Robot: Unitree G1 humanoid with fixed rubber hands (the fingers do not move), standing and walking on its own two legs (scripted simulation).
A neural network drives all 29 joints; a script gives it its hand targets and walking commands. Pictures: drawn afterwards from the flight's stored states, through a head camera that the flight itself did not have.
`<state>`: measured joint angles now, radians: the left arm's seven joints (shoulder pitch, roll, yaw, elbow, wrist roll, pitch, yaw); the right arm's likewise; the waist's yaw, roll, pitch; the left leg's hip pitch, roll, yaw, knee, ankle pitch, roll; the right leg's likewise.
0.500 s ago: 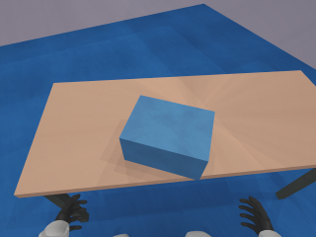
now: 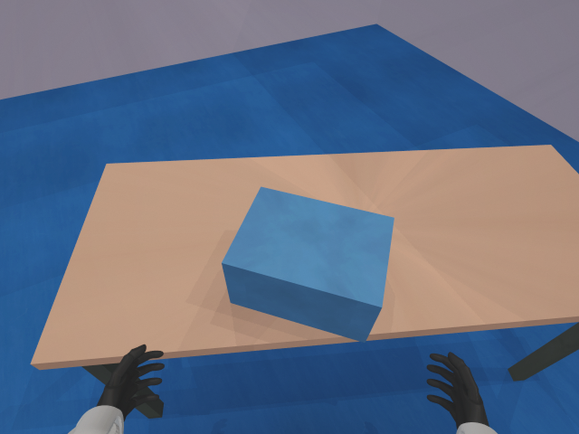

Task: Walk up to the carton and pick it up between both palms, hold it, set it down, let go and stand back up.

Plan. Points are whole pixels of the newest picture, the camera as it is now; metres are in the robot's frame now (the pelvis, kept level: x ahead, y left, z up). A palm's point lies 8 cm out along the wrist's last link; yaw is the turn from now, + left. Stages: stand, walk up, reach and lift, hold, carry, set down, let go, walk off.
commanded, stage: reach and lift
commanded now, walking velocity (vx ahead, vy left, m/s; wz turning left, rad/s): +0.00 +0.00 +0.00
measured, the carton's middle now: (310, 261) +0.42 -0.03 -0.10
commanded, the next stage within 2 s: none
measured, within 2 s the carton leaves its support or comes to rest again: neither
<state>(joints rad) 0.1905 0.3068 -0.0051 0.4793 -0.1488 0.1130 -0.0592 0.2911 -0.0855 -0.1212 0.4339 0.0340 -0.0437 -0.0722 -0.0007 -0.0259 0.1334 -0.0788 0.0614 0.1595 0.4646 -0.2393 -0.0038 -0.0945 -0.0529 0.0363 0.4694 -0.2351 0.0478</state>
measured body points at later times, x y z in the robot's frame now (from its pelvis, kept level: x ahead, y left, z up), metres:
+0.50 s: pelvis +0.04 +0.01 +0.00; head +0.03 +0.03 +0.45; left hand +0.19 +0.27 -0.04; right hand +0.21 -0.20 -0.05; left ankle +0.02 +0.12 -0.74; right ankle +0.02 -0.15 -0.74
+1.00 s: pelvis +0.01 +0.01 -0.01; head -0.01 +0.04 +0.44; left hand +0.21 +0.26 -0.03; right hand +0.22 -0.20 -0.03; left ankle +0.02 +0.12 -0.74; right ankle +0.02 -0.15 -0.74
